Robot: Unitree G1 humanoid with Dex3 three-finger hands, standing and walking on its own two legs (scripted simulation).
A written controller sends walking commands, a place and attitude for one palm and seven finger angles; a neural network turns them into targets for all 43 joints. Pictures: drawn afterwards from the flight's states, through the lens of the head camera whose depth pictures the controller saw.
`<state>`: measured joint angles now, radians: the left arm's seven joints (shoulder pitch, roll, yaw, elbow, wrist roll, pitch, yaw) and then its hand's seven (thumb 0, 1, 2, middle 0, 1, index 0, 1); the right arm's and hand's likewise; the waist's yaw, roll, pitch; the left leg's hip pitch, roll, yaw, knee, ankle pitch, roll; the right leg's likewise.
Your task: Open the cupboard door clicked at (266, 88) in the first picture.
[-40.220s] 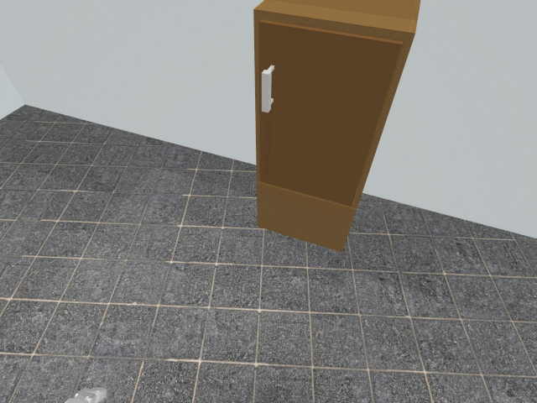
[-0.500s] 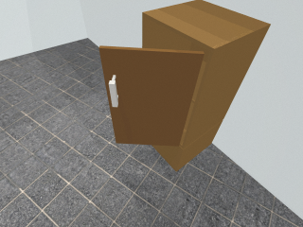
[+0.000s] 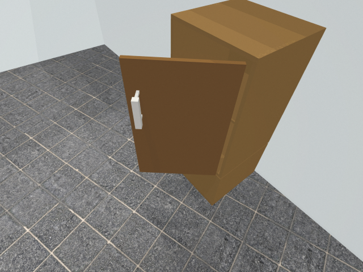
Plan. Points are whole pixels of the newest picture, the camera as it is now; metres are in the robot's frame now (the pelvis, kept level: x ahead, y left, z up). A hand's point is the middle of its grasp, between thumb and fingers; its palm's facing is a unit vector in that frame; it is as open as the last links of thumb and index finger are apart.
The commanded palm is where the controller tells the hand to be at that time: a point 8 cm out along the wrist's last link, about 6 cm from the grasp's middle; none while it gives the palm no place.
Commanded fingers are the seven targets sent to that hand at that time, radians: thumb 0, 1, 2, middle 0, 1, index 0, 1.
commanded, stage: look again from close up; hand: left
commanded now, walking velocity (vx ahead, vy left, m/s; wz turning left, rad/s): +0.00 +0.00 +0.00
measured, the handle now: (138, 109) +0.60 +0.18 -0.01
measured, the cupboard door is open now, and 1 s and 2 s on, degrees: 49 49 49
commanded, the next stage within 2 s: shuffle to correct the standing spot in 0.22 s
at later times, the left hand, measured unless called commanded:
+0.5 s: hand out of the picture +0.01 +0.15 -0.18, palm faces +0.02 -0.99 -0.15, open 7.3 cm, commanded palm none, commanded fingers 0.00 0.90 0.90 -0.20 -0.30 -0.20 -0.30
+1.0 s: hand out of the picture +0.04 +0.16 -0.18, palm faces +0.01 -0.98 -0.17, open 7.3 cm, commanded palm none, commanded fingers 0.00 0.90 0.90 -0.20 -0.30 -0.20 -0.30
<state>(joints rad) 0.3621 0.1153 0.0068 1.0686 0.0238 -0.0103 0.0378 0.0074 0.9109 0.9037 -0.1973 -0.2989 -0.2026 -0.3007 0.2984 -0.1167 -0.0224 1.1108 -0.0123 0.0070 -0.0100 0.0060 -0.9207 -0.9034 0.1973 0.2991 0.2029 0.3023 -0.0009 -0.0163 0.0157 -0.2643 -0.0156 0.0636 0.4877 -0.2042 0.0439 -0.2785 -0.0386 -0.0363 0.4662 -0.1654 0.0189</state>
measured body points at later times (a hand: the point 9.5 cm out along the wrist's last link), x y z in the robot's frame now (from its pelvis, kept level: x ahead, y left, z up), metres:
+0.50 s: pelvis +0.03 +0.00 +0.00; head +0.02 +0.01 +0.45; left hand +0.01 +0.21 -0.16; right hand +0.01 -0.21 -0.16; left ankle +0.04 +0.09 -0.74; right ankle +0.05 -0.13 -0.74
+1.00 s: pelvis +0.04 -0.01 +0.00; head +0.05 +0.00 +0.45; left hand +0.04 +0.21 -0.16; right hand +0.04 -0.24 -0.15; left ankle +0.04 +0.09 -0.74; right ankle +0.05 -0.13 -0.74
